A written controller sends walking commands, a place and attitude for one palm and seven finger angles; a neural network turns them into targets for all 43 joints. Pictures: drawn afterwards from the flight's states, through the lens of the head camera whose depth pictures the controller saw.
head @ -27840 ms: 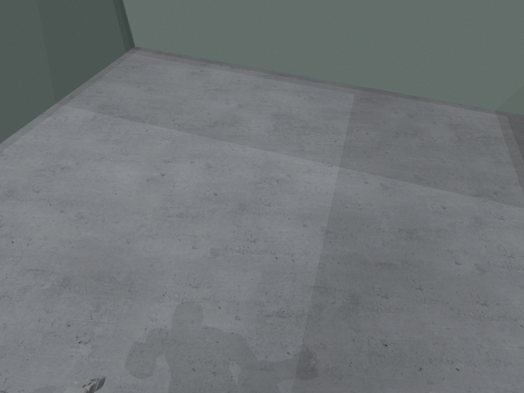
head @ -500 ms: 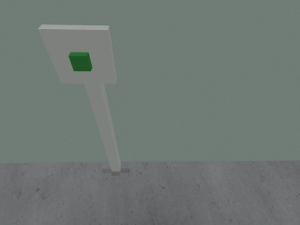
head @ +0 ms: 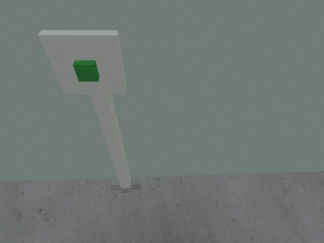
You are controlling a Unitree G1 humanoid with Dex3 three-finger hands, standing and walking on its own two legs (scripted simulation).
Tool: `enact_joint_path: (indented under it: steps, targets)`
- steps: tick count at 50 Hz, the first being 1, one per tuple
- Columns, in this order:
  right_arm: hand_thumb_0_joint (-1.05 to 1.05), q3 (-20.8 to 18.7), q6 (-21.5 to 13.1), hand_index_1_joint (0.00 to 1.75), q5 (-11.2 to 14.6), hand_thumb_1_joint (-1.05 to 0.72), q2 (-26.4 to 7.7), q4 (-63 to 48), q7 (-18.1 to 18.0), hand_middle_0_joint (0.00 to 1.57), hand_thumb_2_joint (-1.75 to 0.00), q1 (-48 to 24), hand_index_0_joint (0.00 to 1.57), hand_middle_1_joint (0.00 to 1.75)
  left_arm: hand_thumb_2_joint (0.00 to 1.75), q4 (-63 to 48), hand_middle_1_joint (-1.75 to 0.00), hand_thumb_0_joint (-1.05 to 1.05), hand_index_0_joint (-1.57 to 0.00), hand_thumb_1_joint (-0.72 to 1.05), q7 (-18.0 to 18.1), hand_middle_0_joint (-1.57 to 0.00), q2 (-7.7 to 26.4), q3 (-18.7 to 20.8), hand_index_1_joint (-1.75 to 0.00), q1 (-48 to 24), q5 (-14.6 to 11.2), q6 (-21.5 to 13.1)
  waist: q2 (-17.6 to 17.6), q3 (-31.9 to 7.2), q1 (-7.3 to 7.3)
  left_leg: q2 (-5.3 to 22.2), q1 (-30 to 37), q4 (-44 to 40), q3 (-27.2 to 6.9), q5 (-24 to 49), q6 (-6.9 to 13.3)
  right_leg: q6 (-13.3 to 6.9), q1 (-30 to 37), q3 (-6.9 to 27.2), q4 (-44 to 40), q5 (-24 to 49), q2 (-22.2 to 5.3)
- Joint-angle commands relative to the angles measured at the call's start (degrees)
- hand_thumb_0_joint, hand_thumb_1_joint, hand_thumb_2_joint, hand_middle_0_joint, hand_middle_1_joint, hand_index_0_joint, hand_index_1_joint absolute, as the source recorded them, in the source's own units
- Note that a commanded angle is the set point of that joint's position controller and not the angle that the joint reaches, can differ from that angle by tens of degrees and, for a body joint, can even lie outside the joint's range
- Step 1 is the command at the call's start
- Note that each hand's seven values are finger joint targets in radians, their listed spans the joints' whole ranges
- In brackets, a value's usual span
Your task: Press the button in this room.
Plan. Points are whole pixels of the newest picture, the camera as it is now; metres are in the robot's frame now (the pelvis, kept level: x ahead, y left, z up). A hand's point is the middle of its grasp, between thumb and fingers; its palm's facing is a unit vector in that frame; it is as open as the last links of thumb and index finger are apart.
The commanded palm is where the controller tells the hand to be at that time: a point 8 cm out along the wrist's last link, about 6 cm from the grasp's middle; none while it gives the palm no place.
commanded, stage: come to a stop and stand still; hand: left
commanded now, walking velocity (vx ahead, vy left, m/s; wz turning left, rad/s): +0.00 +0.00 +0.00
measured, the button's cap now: (87, 70) +0.53 +0.26 +0.15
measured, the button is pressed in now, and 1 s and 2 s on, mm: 0 0 0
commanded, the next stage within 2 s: look again from close up in 0.08 s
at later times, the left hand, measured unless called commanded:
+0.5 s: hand out of the picture +0.03 +0.19 -0.18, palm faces +0.03 -0.97 -0.22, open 7.4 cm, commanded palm none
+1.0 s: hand (93, 201) +0.22 +0.18 -0.01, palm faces +0.27 -0.95 -0.14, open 6.9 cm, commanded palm +0.12 +0.23 -0.05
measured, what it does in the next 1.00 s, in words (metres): stands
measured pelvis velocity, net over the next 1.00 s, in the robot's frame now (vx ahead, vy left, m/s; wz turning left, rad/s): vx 0.01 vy -0.01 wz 0.03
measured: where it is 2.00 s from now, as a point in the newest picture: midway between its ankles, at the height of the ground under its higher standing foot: outside the picture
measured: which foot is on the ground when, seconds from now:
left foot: down 0.00-1.00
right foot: down 0.00-1.00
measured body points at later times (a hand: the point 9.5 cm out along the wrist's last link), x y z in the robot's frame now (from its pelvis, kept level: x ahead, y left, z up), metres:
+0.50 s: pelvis +0.02 +0.01 -0.01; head +0.02 +0.00 +0.44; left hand +0.03 +0.24 -0.16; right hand +0.04 -0.22 -0.17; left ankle -0.03 +0.11 -0.74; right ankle +0.00 -0.11 -0.74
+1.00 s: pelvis +0.01 -0.01 -0.02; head +0.02 -0.03 +0.43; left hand +0.20 +0.23 +0.00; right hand +0.12 -0.26 -0.14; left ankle -0.03 +0.11 -0.74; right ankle +0.01 -0.11 -0.74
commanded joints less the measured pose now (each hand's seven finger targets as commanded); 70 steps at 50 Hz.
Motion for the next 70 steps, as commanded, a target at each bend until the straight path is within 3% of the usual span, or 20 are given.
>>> enact_joint_path:
  steps: [1, 8, 9, 10, 13, 22, 38, 39, 40, 41, 42, 44, 45, 46, 51, 54, 56, 62, 66, 70]
  targets:
    - [0.0, -1.2, -0.6, 0.3, -0.1, -0.9, -7.0, -1.5, -0.2, 0.2, -0.9, 3.7, 0.2, 0.3, 0.9, -1.1, -0.3, 0.0, -0.2, 0.9, 0.4, -0.2, 5.8, 0.8, -0.3, 3.9, 0.1, -0.9, 1.0, 3.5, 0.04, 6.5, -3.4, -4.8, -5.6, 8.4, 0.8, -0.8, -0.3, 5.0, -3.7, 7.7, -5.8]
    - [0.0, -1.5, -0.8, 0.3, -0.1, -0.9, -9.4, -2.2, -0.3, 0.2, -0.9, 1.4, 0.2, 0.3, 0.9, -1.5, -0.3, 0.0, -0.2, 0.9, 0.3, -0.2, 7.7, 1.2, -0.3, 2.5, 0.1, -1.1, 0.9, 1.8, -0.04, 6.7, -1.3, -4.1, -5.7, 12.1, 1.0, -0.9, 1.0, 4.9, -3.5, 10.6, -6.1]
    - [0.0, -0.4, -1.3, 0.3, 0.0, -0.9, -8.4, -6.3, 0.7, 0.2, -0.9, -3.6, 0.2, 0.3, 0.9, -0.1, -0.3, 0.0, -0.2, 0.9, 2.5, -0.2, 6.4, 0.6, -0.3, 6.4, 0.8, -1.9, -0.9, 1.4, 1.58, 6.9, -6.8, 8.3, -2.7, 16.1, -0.5, -0.7, 0.8, 7.2, -0.3, 31.7, -8.9]
    - [0.0, -0.3, -0.4, 0.3, -0.2, -0.9, -6.4, -7.4, 0.8, 0.2, -0.9, 0.9, 0.2, 0.3, 0.9, -2.4, -0.3, 0.0, -0.2, 0.9, 1.9, -0.2, 8.8, 0.8, -0.3, 4.5, 0.2, -2.3, 0.8, -3.4, -1.63, 3.9, -6.2, 4.7, -4.0, 0.2, -0.3, -2.5, 2.6, 8.3, 0.0, 19.3, -10.5]
    - [0.0, 0.1, -0.9, 0.3, -0.9, -0.9, -7.4, -7.7, 1.2, 0.2, -0.9, 2.1, 0.2, 0.3, 0.9, -3.9, -0.3, 0.0, -0.2, 0.9, 0.7, -0.2, 6.9, 0.3, -0.3, 2.4, 0.3, -1.8, 7.6, -2.3, -0.82, 5.7, -7.2, 1.5, -6.2, 6.0, 1.1, -2.6, -0.8, 4.9, 2.1, 2.3, -5.8]
    - [0.0, 0.6, -0.6, 0.3, -0.6, -0.9, -9.3, -8.4, 0.5, 0.2, -0.9, 1.3, 0.2, 0.3, 0.9, -4.0, -0.3, 0.0, -0.2, 0.9, 0.3, -0.2, 6.4, -0.1, -0.3, 2.0, 0.1, -0.8, -0.8, 3.5, -0.4, 5.8, -6.7, -0.4, -6.3, 11.4, 1.9, -1.9, -2.0, 4.2, 2.5, 6.9, -5.1]
    - [0.0, 0.9, -0.4, 0.3, -0.6, -0.9, -8.5, -5.0, 0.3, 0.2, -0.9, 1.5, 0.2, 0.3, 0.9, -3.3, -0.3, 0.0, -0.2, 0.9, 0.2, -0.2, 7.3, 0.4, -0.3, 2.0, -0.1, -0.9, 0.1, 0.1, -0.06, 5.6, -3.0, -0.3, -4.6, 14.1, 1.3, -2.3, 2.0, 4.7, 2.0, 15.0, -5.9]
    - [0.0, 0.8, -0.4, 0.3, -0.6, -0.9, -8.4, -4.7, 0.2, 0.2, -0.9, 1.5, 0.2, 0.3, 0.9, -3.1, -0.3, 0.0, -0.2, 0.9, 0.3, -0.2, 7.2, 0.4, -0.3, 2.1, 0.0, -0.9, -0.1, 0.2, -0.02, 5.6, -2.9, -0.2, -4.4, 14.1, 1.1, -2.3, 2.1, 4.8, 1.9, 16.1, -6.2]
    - [0.0, -0.2, -0.6, 0.3, 0.1, -0.9, -10.3, -8.3, 0.7, 0.2, -0.9, -3.9, 0.2, 0.3, 0.9, -1.0, -0.3, 0.0, -0.2, 0.9, 2.5, -0.2, 8.3, 0.9, -0.3, 7.3, 0.5, -1.7, -8.5, 1.6, 2.29, 6.3, -8.7, 11.9, -2.3, 15.0, -0.3, -0.3, 2.0, 7.9, 1.6, 39.7, -9.0]
    - [0.0, -1.9, -9.8, 0.3, 2.7, -0.9, -19.1, -26.9, -1.8, 0.2, -0.9, -3.1, 0.2, 0.3, 0.9, -89.4, -0.33, 0.0, -0.23, 0.9, 2.2, -0.23, 22.4, 10.0, -0.33, -37.4, -9.9, -14.9, 6.2, -27.6, -4.02, -0.2, 4.4, 4.1, -3.0, 24.3, 1.4, -2.0, 6.0, 6.0, 6.4, 33.7, -3.5]
    - [0.0, -0.5, -14.5, 0.3, 1.1, -0.9, -13.4, -24.3, -3.5, 0.2, -0.9, -7.2, 0.2, 0.3, 0.9, -72.9, -0.36, 0.0, -0.25, 0.9, 4.1, -0.25, 16.8, 8.1, -0.36, -8.9, -4.9, -11.1, 16.0, -25.2, 0.9, 1.4, 8.4, 2.9, -1.9, 34.6, 1.6, -2.9, 4.9, 4.1, 8.0, 20.2, -0.5]
    - [0.0, -1.4, -15.6, 0.3, 2.7, -0.9, -11.3, -20.2, -3.1, 0.2, -0.9, -5.2, 0.2, 0.3, 0.9, -58.4, -0.42, 0.0, -0.31, 0.9, 6.8, -0.31, -0.8, -1.0, -0.42, 8.5, -7.5, -3.2, 9.2, -12.8, -1.48, 2.9, 0.1, 3.7, -4.1, 28.0, -0.3, -1.0, -4.2, 0.0, 6.4, 6.3, -0.6]
    - [0.0, -2.0, -16.5, 0.3, 2.7, -0.9, -13.7, -25.1, -2.7, 0.2, -0.9, -8.3, 0.2, 0.3, 0.9, -70.1, -0.45, 0.0, -0.34, 0.9, 5.7, -0.34, 1.1, 0.2, -0.45, -0.1, -9.0, -4.9, 6.7, -5.5, -1.46, 2.3, -3.8, 4.9, -5.3, 24.9, -0.3, -1.0, -5.9, -0.5, 6.1, 9.4, -1.0]
    - [0.0, -3.4, -17.2, 0.3, 1.7, -0.9, -14.9, -26.1, -2.6, 0.2, -0.9, -7.3, 0.2, 0.3, 0.9, -71.3, -0.48, 0.0, -0.36, 0.9, 5.0, -0.36, 5.6, 5.0, -0.48, 0.5, -8.4, -7.4, 1.9, -7.8, -2.49, 1.5, -5.1, 7.3, -4.7, 21.9, -0.3, -0.9, -7.4, -1.5, 6.4, 9.9, -0.8]
    - [0.0, -5.0, -16.8, 0.3, 0.4, -0.9, -13.8, -33.7, 0.3, 0.2, -0.9, -10.9, 0.2, 0.3, 0.9, -55.7, -0.63, 0.0, -0.5, 0.9, -6.4, -0.5, -0.4, 9.1, -0.63, 26.2, -12.2, -23.1, -18.2, -4.1, 3.45, -1.1, -26.4, 16.8, -2.8, 6.6, -0.9, 0.6, -14.6, -1.8, 15.7, 7.1, 0.0]
    - [0.0, -5.6, -15.9, 0.3, 1.0, -0.9, -14.9, -39.4, 2.2, 0.2, -0.9, -12.5, 0.2, 0.3, 0.9, -57.8, -0.72, 0.0, -0.58, 0.9, -16.5, -0.58, 4.3, 14.1, -0.72, 27.5, -15.8, -32.0, -8.2, -9.8, 4.69, -2.8, -30.2, 22.1, -0.7, 3.2, -1.5, -0.1, -12.3, 2.3, 19.4, 9.0, -1.8]
    - [0.0, -5.0, -14.9, 0.3, 1.7, -0.9, -14.8, -43.7, 2.0, 0.2, -0.9, -14.8, 0.2, 0.3, 0.9, -64.7, -0.78, 0.0, -0.64, 0.9, -18.2, -0.64, 6.9, 13.7, -0.78, 22.8, -15.4, -30.0, -0.9, -11.5, 4.69, -3.5, -30.9, 23.5, 1.2, 1.2, -0.5, -0.5, -14.1, 3.6, 19.4, 3.8, -2.0]
    - [0.0, -3.7, -14.3, 0.3, 1.1, -0.9, -12.4, -46.1, -0.4, 0.2, -0.9, -8.6, 0.2, 0.3, 0.9, -87.9, -0.96, 0.0, -0.81, 0.9, -10.1, -0.81, 9.2, 13.7, -0.96, 0.2, -14.4, -32.3, 5.7, -17.4, -0.97, -1.6, -27.7, 27.4, -1.9, -2.4, 1.2, -0.2, -19.9, 6.6, 18.6, -9.1, -1.0]
    - [0.0, -2.2, -15.8, 0.3, 1.1, -0.9, -13.7, -43.6, -1.0, 0.2, -0.9, -7.3, 0.2, 0.3, 0.9, -89.8, -1.08, 0.0, -0.92, 0.9, -10.9, -0.92, 7.3, 6.8, -1.08, -2.5, -13.6, -36.6, 6.1, -15.4, -4.37, -0.3, -26.7, 28.7, -4.0, -4.4, 1.6, -0.8, -24.4, 5.4, 19.3, -10.7, -0.1]
    - [0.0, -1.2, -16.0, 0.3, 2.3, -0.9, -15.0, -42.9, -2.0, 0.2, -0.9, -8.0, 0.2, 0.3, 0.9, -79.0, -1.2, 0.0, -1.02, 0.9, -17.0, -1.02, 11.8, 8.1, -1.2, -0.2, -14.0, -28.5, 1.7, -11.6, -3.88, -0.3, -29.9, 26.6, -5.2, -7.2, 1.6, -0.1, -21.3, 6.0, 15.9, -13.5, -0.5]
